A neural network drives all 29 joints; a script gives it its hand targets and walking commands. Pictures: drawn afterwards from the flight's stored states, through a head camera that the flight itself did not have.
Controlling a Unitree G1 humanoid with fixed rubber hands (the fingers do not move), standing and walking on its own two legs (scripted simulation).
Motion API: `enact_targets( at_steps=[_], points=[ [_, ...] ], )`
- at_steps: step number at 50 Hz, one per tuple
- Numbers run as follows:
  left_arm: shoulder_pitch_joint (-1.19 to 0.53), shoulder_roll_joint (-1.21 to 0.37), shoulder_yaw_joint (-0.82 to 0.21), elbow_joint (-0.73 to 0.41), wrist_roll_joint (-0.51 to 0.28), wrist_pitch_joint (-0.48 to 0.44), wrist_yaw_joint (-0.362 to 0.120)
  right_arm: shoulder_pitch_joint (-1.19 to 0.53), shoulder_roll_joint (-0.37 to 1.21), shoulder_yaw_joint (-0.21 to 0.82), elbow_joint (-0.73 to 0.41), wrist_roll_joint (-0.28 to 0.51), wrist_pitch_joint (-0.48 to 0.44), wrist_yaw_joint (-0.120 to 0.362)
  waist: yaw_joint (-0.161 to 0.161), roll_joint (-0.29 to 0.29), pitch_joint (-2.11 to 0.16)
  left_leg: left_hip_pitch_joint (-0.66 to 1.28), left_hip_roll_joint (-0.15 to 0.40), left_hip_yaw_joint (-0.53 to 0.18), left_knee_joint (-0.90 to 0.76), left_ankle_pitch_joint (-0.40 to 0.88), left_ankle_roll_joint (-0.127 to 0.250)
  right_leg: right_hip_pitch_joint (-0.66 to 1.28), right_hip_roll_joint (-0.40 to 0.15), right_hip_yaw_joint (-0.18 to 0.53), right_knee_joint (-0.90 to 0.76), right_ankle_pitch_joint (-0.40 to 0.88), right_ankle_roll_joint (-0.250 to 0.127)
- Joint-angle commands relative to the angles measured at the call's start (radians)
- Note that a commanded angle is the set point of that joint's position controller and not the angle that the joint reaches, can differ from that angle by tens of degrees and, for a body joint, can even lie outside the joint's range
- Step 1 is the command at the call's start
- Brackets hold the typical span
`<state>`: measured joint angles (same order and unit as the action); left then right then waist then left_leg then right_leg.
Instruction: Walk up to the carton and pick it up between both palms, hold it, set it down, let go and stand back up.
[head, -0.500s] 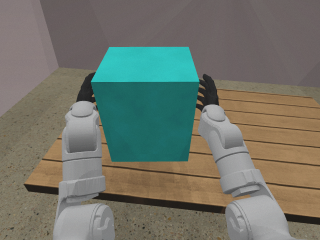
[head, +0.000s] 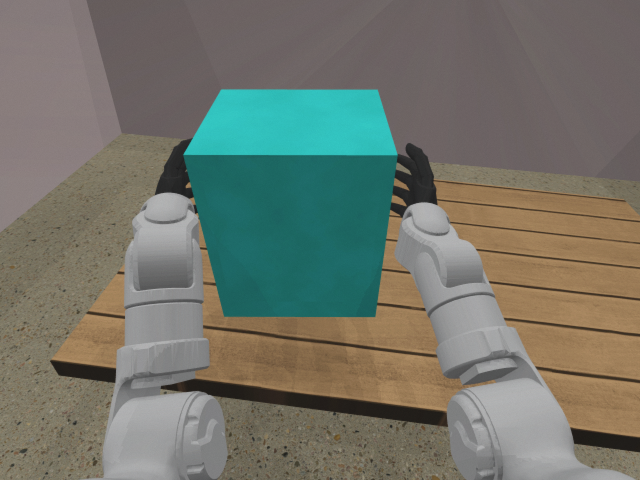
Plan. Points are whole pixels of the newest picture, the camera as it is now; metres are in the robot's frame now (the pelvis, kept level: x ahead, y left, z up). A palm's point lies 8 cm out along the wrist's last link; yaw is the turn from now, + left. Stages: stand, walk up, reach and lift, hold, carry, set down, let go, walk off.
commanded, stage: hold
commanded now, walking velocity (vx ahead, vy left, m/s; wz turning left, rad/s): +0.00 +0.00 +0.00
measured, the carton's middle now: (299, 205) +0.40 +0.00 +0.20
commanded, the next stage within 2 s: set down in 0.38 s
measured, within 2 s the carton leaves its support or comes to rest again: neither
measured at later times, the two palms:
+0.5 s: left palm (180, 202) +0.37 +0.14 +0.23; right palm (425, 212) +0.35 -0.14 +0.22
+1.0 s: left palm (202, 245) +0.40 +0.13 +0.14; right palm (413, 257) +0.36 -0.15 +0.14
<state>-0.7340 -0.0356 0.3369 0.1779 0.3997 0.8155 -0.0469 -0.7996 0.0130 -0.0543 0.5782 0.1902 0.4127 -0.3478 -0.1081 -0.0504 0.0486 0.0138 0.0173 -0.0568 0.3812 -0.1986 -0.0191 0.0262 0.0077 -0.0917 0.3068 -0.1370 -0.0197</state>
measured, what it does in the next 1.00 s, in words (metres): stands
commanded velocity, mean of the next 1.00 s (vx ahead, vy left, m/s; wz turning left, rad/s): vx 0.00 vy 0.00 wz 0.00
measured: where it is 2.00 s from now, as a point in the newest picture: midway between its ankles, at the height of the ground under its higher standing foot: outside the picture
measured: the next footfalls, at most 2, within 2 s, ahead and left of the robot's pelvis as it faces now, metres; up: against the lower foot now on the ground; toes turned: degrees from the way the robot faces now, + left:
none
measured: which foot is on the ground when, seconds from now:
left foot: down 0.00-1.00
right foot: down 0.00-1.00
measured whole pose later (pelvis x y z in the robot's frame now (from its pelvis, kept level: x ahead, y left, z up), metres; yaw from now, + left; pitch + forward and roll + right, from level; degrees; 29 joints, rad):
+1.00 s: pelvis +0.02 +0.02 +0.00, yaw +0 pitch -8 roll -1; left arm -0.59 -0.06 0.23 0.31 0.34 0.45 -0.02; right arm -0.56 0.10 -0.19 0.61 0.01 -0.10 -0.24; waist -0.12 -0.07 0.13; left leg -0.01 0.00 -0.04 0.35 -0.20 0.01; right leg 0.03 -0.02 -0.09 0.24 -0.12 0.01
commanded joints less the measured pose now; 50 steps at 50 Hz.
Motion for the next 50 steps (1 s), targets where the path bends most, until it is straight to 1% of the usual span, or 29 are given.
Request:
enact_targets(
  at_steps=[1,2,3,4,6,8,10,11,12,13,14,15,16,17,18,19,23,26,31,36,39,41,42,43,44,46,48,49,50],
  points=[
    [-0.806,-0.549,-0.438,-0.060,-0.178,-0.078,-0.144,-0.926,0.574,0.341,-0.331,0.119,-0.079,0.195,0.012,0.086,-0.422,-0.087,-0.066,0.083,-0.077,0.218,0.013,0.223,0.059,-0.011,-0.010,0.069,0.067],
    [-0.812,-0.544,-0.428,-0.060,-0.178,-0.082,-0.145,-0.913,0.578,0.331,-0.303,0.114,-0.076,0.199,0.011,0.071,-0.406,-0.106,-0.063,0.084,-0.092,0.176,0.020,0.223,0.059,-0.010,-0.010,0.047,0.067],
    [-0.837,-0.546,-0.438,-0.072,-0.187,-0.087,-0.145,-0.906,0.587,0.318,-0.292,0.104,-0.078,0.202,-0.003,0.082,-0.421,-0.109,-0.064,0.086,-0.096,0.150,0.019,0.216,0.052,-0.008,-0.009,0.040,0.067],
    [-0.849,-0.547,-0.444,-0.074,-0.193,-0.091,-0.144,-0.915,0.591,0.313,-0.292,0.101,-0.082,0.205,-0.003,0.087,-0.431,-0.107,-0.065,0.087,-0.094,0.153,0.018,0.218,0.050,-0.008,-0.005,0.053,0.067],
    [-0.869,-0.560,-0.477,-0.083,-0.225,-0.100,-0.139,-0.962,0.608,0.325,-0.362,0.104,-0.096,0.201,-0.008,0.084,-0.499,-0.084,-0.069,0.080,-0.068,0.199,0.013,0.220,0.053,-0.007,-0.001,0.097,0.071],
    [-0.840,-0.556,-0.467,-0.082,-0.215,-0.100,-0.134,-0.954,0.611,0.344,-0.364,0.118,-0.089,0.190,-0.001,0.068,-0.493,-0.056,-0.074,0.074,-0.049,0.241,0.013,0.225,0.052,-0.006,-0.003,0.143,0.078],
    [-0.804,-0.559,-0.472,-0.071,-0.209,-0.086,-0.141,-0.926,0.592,0.340,-0.374,0.113,-0.083,0.178,-0.025,0.065,-0.478,-0.052,-0.073,0.074,-0.058,0.224,0.013,0.224,0.053,-0.002,-0.010,0.141,0.079],
    [-0.788,-0.560,-0.469,-0.068,-0.199,-0.080,-0.145,-0.890,0.580,0.333,-0.341,0.121,-0.075,0.176,-0.028,0.095,-0.443,-0.056,-0.071,0.072,-0.064,0.241,0.003,0.224,0.055,-0.003,-0.007,0.147,0.074],
    [-0.802,-0.560,-0.475,-0.078,-0.200,-0.079,-0.151,-0.870,0.567,0.326,-0.331,0.118,-0.070,0.174,-0.046,0.099,-0.436,-0.054,-0.070,0.073,-0.070,0.230,-0.001,0.218,0.053,-0.004,-0.010,0.134,0.075],
    [-0.810,-0.564,-0.481,-0.105,-0.202,-0.083,-0.154,-0.867,0.578,0.331,-0.347,0.120,-0.071,0.174,-0.045,0.104,-0.447,-0.052,-0.070,0.073,-0.068,0.242,-0.003,0.222,0.053,-0.004,-0.009,0.139,0.076],
    [-0.833,-0.559,-0.480,-0.129,-0.212,-0.088,-0.151,-0.912,0.594,0.355,-0.384,0.134,-0.077,0.177,-0.020,0.090,-0.492,-0.044,-0.075,0.073,-0.056,0.267,-0.002,0.230,0.052,-0.005,-0.003,0.155,0.080],
    [-0.828,-0.567,-0.493,-0.145,-0.213,-0.087,-0.145,-0.894,0.599,0.367,-0.381,0.145,-0.074,0.177,-0.027,0.108,-0.500,-0.026,-0.075,0.068,-0.042,0.302,-0.008,0.234,0.052,-0.003,0.002,0.192,0.079],
    [-0.808,-0.575,-0.508,-0.140,-0.218,-0.080,-0.142,-0.914,0.587,0.373,-0.421,0.150,-0.082,0.174,-0.029,0.113,-0.517,-0.008,-0.070,0.062,-0.029,0.343,-0.015,0.234,0.057,-0.006,0.006,0.213,0.077],
    [-0.783,-0.612,-0.565,-0.253,-0.262,-0.085,-0.147,-0.869,0.599,0.377,-0.525,0.176,-0.091,0.164,-0.092,0.090,-0.633,0.091,-0.064,0.043,0.022,0.451,-0.034,0.263,0.060,-0.013,0.008,0.372,0.083],
    [-0.760,-0.565,-0.557,-0.256,-0.247,-0.078,-0.151,-0.850,0.559,0.392,-0.533,0.187,-0.075,0.157,-0.080,0.118,-0.597,0.111,-0.074,0.041,0.035,0.477,-0.045,0.249,0.050,-0.008,0.005,0.417,0.085],
    [-0.741,-0.552,-0.537,-0.241,-0.232,-0.068,-0.154,-0.826,0.539,0.396,-0.511,0.185,-0.060,0.153,-0.079,0.095,-0.552,0.095,-0.071,0.039,0.015,0.438,-0.042,0.240,0.051,-0.013,-0.002,0.382,0.089],
    [-0.721,-0.536,-0.471,-0.184,-0.171,-0.057,-0.170,-0.805,0.531,0.357,-0.444,0.122,-0.074,0.172,-0.037,0.086,-0.396,0.007,-0.059,0.054,-0.072,0.254,-0.012,0.226,0.048,-0.026,-0.027,0.197,0.076],
    [-0.731,-0.542,-0.458,-0.146,-0.152,-0.087,-0.172,-0.840,0.557,0.339,-0.443,0.070,-0.133,0.190,-0.019,0.071,-0.387,0.010,-0.061,0.067,-0.081,0.201,0.008,0.215,0.042,-0.033,-0.038,0.177,0.075],
    [-0.690,-0.529,-0.380,0.002,-0.095,-0.172,-0.198,-0.811,0.555,0.239,-0.354,-0.086,-0.287,0.218,-0.002,0.024,-0.306,-0.040,-0.065,0.107,-0.142,-0.006,0.063,0.211,0.013,-0.050,-0.062,0.095,0.083],
    [-0.636,-0.532,-0.330,0.084,-0.048,-0.262,-0.222,-0.702,0.506,0.160,-0.229,-0.220,-0.461,0.243,-0.002,0.011,-0.252,-0.054,-0.052,0.142,-0.170,-0.041,0.066,0.217,-0.001,-0.074,-0.081,0.048,0.065],
    [-0.638,-0.549,-0.357,0.071,-0.047,-0.307,-0.213,-0.651,0.492,0.156,-0.187,-0.253,-0.532,0.248,-0.012,0.022,-0.284,-0.022,-0.047,0.148,-0.157,0.024,0.046,0.220,0.000,-0.086,-0.080,0.092,0.057],
    [-0.650,-0.576,-0.412,0.041,-0.069,-0.336,-0.198,-0.656,0.490,0.179,-0.200,-0.247,-0.568,0.247,-0.021,0.031,-0.360,0.023,-0.045,0.144,-0.121,0.128,0.023,0.228,0.007,-0.089,-0.070,0.161,0.054],
    [-0.650,-0.538,-0.398,0.124,-0.078,-0.358,-0.195,-0.649,0.460,0.139,-0.163,-0.248,-0.566,0.254,-0.035,0.040,-0.307,0.012,-0.048,0.144,-0.142,0.092,0.015,0.183,0.003,-0.080,-0.073,0.076,0.059],
    [-0.679,-0.559,-0.419,0.104,-0.094,-0.387,-0.186,-0.640,0.464,0.121,-0.156,-0.258,-0.575,0.259,-0.043,0.057,-0.332,0.024,-0.044,0.140,-0.147,0.072,0.007,0.149,0.003,-0.087,-0.074,0.033,0.057],
    [-0.692,-0.571,-0.448,0.080,-0.116,-0.412,-0.172,-0.642,0.474,0.133,-0.174,-0.255,-0.590,0.263,-0.035,0.072,-0.383,0.055,-0.038,0.135,-0.130,0.122,-0.003,0.137,0.007,-0.088,-0.065,0.063,0.054],
    [-0.732,-0.632,-0.564,-0.020,-0.166,-0.465,-0.132,-0.644,0.508,0.198,-0.228,-0.226,-0.619,0.264,-0.053,0.117,-0.577,0.189,-0.027,0.106,-0.047,0.401,-0.051,0.144,0.031,-0.094,-0.035,0.241,0.052],
    [-0.734,-0.671,-0.646,-0.086,-0.204,-0.501,-0.097,-0.632,0.532,0.283,-0.282,-0.190,-0.624,0.260,-0.060,0.111,-0.722,0.275,-0.024,0.079,0.022,0.625,-0.075,0.152,0.048,-0.085,-0.025,0.384,0.050],
    [-0.722,-0.679,-0.669,-0.093,-0.216,-0.508,-0.087,-0.627,0.543,0.322,-0.316,-0.176,-0.618,0.254,-0.059,0.100,-0.760,0.265,-0.032,0.074,0.037,0.651,-0.071,0.173,0.046,-0.071,-0.023,0.438,0.052],
    [-0.703,-0.677,-0.674,-0.094,-0.211,-0.509,-0.079,-0.596,0.553,0.338,-0.303,-0.165,-0.599,0.250,-0.062,0.099,-0.716,0.242,-0.030,0.065,0.028,0.645,-0.068,0.176,0.044,-0.061,-0.021,0.449,0.054]
  ],
)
